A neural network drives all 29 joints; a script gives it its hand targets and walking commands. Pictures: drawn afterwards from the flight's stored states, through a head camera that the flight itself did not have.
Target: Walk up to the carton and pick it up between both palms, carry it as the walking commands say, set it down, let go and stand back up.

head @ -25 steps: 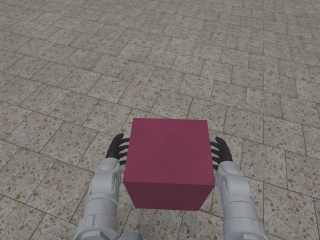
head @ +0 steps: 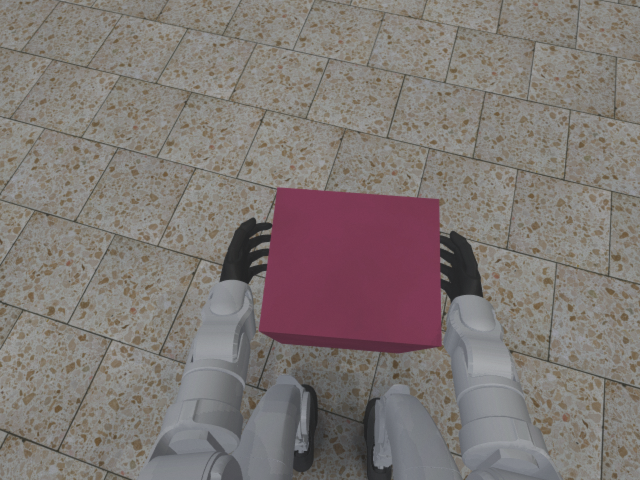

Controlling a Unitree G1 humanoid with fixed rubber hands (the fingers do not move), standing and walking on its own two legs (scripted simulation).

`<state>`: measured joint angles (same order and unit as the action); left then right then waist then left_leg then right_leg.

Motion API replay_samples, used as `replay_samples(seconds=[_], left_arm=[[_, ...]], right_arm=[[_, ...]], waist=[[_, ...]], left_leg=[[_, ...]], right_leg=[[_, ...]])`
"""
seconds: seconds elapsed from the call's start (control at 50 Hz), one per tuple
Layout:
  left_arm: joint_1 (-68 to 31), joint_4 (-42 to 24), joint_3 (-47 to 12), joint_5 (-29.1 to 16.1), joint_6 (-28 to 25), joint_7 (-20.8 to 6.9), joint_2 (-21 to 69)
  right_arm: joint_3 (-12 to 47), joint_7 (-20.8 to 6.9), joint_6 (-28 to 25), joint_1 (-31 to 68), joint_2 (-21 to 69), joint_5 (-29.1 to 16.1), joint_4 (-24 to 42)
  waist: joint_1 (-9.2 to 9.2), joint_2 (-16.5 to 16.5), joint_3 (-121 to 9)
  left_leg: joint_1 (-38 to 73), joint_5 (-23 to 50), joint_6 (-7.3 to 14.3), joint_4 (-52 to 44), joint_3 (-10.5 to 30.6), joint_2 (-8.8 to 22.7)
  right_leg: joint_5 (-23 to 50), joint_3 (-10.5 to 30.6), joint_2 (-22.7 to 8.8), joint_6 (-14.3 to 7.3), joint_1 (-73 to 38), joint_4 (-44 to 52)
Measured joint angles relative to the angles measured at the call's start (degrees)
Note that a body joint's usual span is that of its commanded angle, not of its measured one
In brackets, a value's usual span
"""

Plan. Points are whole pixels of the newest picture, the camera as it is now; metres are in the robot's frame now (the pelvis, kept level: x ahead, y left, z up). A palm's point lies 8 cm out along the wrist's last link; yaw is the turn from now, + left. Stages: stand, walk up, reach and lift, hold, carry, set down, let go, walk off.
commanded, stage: set down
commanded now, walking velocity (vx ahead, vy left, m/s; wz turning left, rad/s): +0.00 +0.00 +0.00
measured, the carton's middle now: (347, 283) +0.37 +0.00 -0.14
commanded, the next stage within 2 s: none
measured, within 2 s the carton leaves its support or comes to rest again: neither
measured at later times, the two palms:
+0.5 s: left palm (253, 290) +0.36 +0.15 -0.16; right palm (443, 300) +0.36 -0.15 -0.17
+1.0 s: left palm (263, 285) +0.39 +0.15 -0.25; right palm (431, 290) +0.39 -0.15 -0.24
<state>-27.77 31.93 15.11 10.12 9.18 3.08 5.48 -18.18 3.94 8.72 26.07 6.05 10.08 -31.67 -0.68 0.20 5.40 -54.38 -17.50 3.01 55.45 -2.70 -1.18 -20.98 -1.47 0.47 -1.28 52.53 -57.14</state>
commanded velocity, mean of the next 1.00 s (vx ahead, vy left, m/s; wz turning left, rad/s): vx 0.00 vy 0.00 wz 0.00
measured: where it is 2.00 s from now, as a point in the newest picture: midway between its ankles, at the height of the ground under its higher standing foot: (339, 450)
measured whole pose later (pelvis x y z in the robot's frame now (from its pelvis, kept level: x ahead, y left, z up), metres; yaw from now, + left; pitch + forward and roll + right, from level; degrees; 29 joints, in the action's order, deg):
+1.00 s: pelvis -0.01 -0.01 -0.11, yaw +2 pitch +38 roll -3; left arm -40.4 39.6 -1.7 -5.8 1.4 12.0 -8.6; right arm -6.2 11.7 -0.8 39.9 -3.3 -9.0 -40.8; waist 2.4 0.7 0.9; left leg -95.1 -22.1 2.2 79.4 1.0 -2.8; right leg -27.1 -2.5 3.1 -1.4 91.3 -80.4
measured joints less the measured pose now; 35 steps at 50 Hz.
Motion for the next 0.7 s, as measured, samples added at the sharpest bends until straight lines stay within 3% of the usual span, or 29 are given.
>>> replay_samples(seconds=[0.08,0.2,0.38,0.58,0.7], left_arm=[[-0.6,-0.1,-3.3,-2.2,-1.0,3.1,-1.5],[-2.1,3.5,-7.7,-5.6,-0.9,5.7,-5.2],[-8.3,11.3,-11.2,-8.6,-2.9,9.5,-5.6],[-12.3,8.9,-15.3,-15.5,-6.5,9.5,-11.5],[-12.2,7.5,-16.8,-16.8,-6.8,9.3,-12.7]], right_arm=[[2.3,0.4,-1.2,2.5,-2.7,-2.4,-2.1],[3.4,1.7,-2.2,5.2,-3.8,-4.9,-7.6],[5.8,1.5,-5.6,9.3,-9.3,-9.7,-15.5],[13.3,7.8,-7.2,12.4,-11.1,-16.9,-9.2],[14.6,8.6,-7.0,12.4,-11.6,-19.7,-7.2]], waist=[[0.17,-1.0,-0.7],[1.85,-2.0,-1.6],[2.19,2.0,2.1],[2.81,1.1,7.0],[3.39,-0.6,3.9]], left_leg=[[-5.3,-0.9,0.1,4.4,0.2,0.0],[-9.5,-2.7,0.1,10.3,1.4,-0.3],[-13.5,-3.5,0.2,15.3,3.5,-2.5],[-19.9,-2.7,0.1,15.6,1.9,-1.6],[-25.7,-3.0,-0.4,16.5,2.2,-1.3]], right_leg=[[-1.0,-0.4,-0.1,0.0,5.0,-4.3],[-2.8,-0.7,0.5,-0.1,8.5,-9.3],[-5.0,-0.3,1.7,0.6,11.3,-14.5],[-4.0,1.4,2.5,0.6,18.9,-15.9],[-4.2,1.0,2.8,0.2,24.7,-16.6]])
